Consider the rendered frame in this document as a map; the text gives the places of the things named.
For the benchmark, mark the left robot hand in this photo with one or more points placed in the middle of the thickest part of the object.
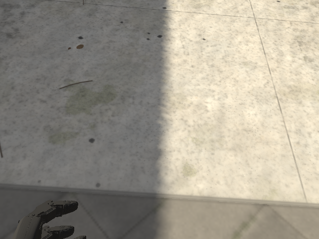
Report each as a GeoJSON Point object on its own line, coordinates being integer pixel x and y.
{"type": "Point", "coordinates": [31, 226]}

